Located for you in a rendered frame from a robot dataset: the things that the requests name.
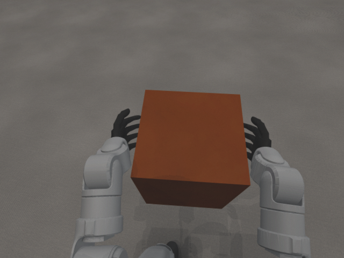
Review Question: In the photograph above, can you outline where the robot left shin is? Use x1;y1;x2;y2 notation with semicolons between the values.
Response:
156;243;173;253

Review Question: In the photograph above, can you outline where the left robot upper arm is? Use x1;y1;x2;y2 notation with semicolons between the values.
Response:
73;245;128;258

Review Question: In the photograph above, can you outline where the robot right forearm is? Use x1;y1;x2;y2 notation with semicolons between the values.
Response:
250;147;311;258

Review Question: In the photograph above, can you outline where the robot right hand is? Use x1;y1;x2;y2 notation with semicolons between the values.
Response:
243;117;271;161

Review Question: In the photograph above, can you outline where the robot left hand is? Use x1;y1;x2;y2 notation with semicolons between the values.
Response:
111;109;141;150

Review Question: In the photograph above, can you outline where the carton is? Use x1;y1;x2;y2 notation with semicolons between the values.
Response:
131;90;250;209

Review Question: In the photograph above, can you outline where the robot left forearm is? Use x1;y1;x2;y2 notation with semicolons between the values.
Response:
70;137;131;258

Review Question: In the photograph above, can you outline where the left robot thigh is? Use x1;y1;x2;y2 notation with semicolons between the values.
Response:
138;246;174;258

